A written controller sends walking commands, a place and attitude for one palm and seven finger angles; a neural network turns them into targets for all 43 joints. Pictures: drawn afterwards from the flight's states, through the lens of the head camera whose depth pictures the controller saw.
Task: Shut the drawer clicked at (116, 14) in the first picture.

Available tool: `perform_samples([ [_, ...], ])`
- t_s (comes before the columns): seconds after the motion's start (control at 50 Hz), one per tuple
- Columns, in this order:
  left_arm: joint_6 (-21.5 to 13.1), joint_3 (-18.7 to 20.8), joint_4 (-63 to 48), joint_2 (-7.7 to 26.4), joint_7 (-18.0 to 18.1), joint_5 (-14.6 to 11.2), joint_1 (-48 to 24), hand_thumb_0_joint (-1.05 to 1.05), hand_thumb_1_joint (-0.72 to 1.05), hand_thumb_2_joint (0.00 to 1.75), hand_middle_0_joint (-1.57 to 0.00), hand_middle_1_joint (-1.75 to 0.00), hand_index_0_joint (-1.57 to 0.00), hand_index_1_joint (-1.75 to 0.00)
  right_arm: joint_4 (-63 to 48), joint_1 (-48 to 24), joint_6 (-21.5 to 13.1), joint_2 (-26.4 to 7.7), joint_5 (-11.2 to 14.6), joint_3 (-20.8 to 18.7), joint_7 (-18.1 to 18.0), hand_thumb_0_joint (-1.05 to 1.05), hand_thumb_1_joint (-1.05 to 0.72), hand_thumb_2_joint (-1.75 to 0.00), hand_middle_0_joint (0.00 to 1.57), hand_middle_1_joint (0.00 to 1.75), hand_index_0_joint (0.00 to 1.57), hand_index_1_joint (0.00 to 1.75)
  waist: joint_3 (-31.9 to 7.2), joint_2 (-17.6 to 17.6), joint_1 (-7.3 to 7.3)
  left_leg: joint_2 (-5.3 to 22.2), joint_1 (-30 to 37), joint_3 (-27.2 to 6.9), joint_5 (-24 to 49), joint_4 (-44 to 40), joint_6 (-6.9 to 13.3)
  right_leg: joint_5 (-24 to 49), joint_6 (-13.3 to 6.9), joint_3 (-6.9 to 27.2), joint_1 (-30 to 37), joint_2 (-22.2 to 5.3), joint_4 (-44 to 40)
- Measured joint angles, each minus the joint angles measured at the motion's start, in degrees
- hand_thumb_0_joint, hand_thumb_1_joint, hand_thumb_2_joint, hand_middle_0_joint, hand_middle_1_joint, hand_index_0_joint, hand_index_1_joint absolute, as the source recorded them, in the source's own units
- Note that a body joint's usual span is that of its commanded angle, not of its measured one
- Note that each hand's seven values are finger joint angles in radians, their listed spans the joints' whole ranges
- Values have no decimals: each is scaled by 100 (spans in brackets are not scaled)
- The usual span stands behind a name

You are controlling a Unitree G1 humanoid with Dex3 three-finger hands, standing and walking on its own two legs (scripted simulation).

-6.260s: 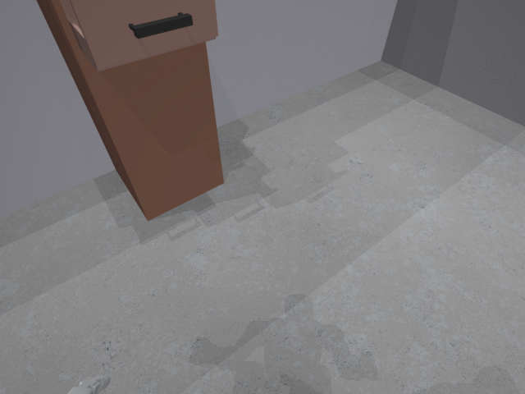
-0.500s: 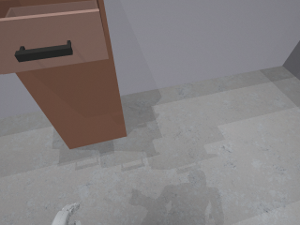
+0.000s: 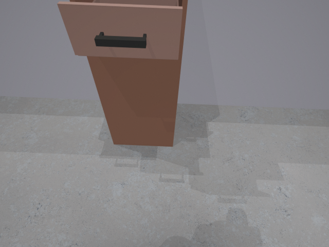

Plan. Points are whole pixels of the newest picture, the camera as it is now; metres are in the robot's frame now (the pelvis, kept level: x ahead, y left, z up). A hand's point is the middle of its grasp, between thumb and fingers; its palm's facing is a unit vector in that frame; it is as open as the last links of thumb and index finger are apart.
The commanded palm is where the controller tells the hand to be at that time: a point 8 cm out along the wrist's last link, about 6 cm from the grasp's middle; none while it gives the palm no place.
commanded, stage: take the last steps up to it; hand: left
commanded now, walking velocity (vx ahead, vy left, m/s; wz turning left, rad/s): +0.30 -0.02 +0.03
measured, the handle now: (122, 38) +0.69 +0.21 +0.14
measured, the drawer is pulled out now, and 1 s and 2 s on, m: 0.15 0.15 0.15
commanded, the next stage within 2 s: come to a stop and stand still in 0.70 s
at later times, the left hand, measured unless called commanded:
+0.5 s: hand (113, 216) +0.22 +0.17 -0.17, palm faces -0.06 -0.98 -0.18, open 7.4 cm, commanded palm none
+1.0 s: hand (128, 204) +0.27 +0.14 -0.18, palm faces +0.07 -0.99 -0.14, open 7.3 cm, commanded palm none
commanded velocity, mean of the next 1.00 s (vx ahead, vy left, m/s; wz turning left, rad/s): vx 0.13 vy -0.03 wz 0.00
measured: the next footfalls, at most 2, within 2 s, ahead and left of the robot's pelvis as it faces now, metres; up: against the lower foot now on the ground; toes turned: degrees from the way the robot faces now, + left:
left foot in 0.02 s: +0.01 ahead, +0.12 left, +0.00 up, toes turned +3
right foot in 0.54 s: +0.28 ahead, -0.13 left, +0.00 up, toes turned -9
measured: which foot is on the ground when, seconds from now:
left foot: up 0.00-0.00, down 0.02-0.54, up 0.56-0.92, down 0.94-1.00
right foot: down 0.00-0.02, up 0.04-0.52, down 0.54-1.00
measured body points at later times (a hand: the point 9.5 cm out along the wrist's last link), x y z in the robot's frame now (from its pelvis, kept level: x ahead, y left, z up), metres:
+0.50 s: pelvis +0.13 +0.00 -0.01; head +0.15 -0.01 +0.44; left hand +0.23 +0.23 -0.16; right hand +0.00 -0.20 -0.16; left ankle -0.03 +0.12 -0.74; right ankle +0.24 -0.12 -0.72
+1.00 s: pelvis +0.27 -0.02 +0.00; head +0.28 +0.00 +0.45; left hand +0.26 +0.19 -0.17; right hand +0.34 -0.25 -0.14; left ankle +0.31 +0.09 -0.74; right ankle +0.24 -0.12 -0.74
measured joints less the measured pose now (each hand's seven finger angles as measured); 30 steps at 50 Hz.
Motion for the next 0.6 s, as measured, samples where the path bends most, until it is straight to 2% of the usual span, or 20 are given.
perform_samples([
  [0.02,20,14,58,34,-9,-25,96,1,90,89,-20,-30,-21,-30,-29,15,-95,13,0,30,-2,1,-91,-90,19,30,19,29,-64,3,10,4,219,24,203,-492,65,-91,44,-28,-77,0,163],
  [0.06,124,56,252,144,-15,-49,198,1,90,89,-20,-30,-20,-30,-13,4,-240,156,-23,72,-35,1,-91,-90,20,30,20,29,-91,-157,45,-75,270,88,357,-459,226,-787,35,188,-326,-5,883],
  [0.1,211,74,426,194,-27,-19,316,1,91,89,-20,-30,-20,-30,-18,115,-322,281,-49,142,-64,0,-91,-90,20,30,20,29,-188,-179,34,-52,469,144,271,-553,322,-1095,-16,350,-641,122,1755],
  [0.16,212,81,593,208,-106,-6,306,1,91,89,-20,-30,-20,-30,52,376,-423,428,-45,207,-163,0,-91,-90,20,30,20,29,-261,-120,-68,-52,868,109,391,-1046,354,-666,-29,441,-1098,184,2680],
  [0.22,130,67,580,182,-155,-17,161,1,91,89,-20,-30,-20,-30,225,642,-500,483,-16,233,-216,0,-92,-90,20,30,20,29,-217,-95,-93,-115,1220,97,536,-1504,398,-186,32,535,-1505,140,3066],
  [0.34,107,53,465,88,-170,-43,-259,1,91,89,-20,-30,-20,-30,590,1169,-562,619,5,264,-251,0,-91,-90,20,30,20,29,-92,-96,-180,-213,1713,170,488,-1944,377,291,80,547,-2017,75,2919],
  [0.46,75,27,314,-51,-204,-89,-806,1,91,89,-20,-30,-20,-30,879,1573,-557,641,-55,233,-277,0,-91,-90,20,30,20,29,93,33,-468,-138,2037,214,81,-1882,210,288,-122,382,-1798,150,1497],
  [0.52,-93,18,169,-99,-214,-91,-987,1,91,89,-20,-30,-20,-30,1035,1736,-516,606,-43,209,-265,0,-90,-90,20,30,20,29,137,166,-523,43,2008,213,-402,-1315,80,387,-303,273,-1297,342,676],
  [0.54,-206,25,129,-96,-205,-72,-1020,1,91,89,-20,-30,-20,-30,1092,1769,-492,611,-17,199,-246,1,-90,-90,20,30,20,29,145,169,-490,107,1805,215,-602,-711,85,670,-390,251,-1167,377,531],
  [0.6,-391,29,87,-167,-130,-109,-1062,1,91,89,-20,-30,-20,-30,1105,1549,-367,554,70,152,-204,1,-90,-90,20,30,20,29,251,243,-449,128,595,-139,-695,2173,293,352,-529,120,-1034,481,835],
])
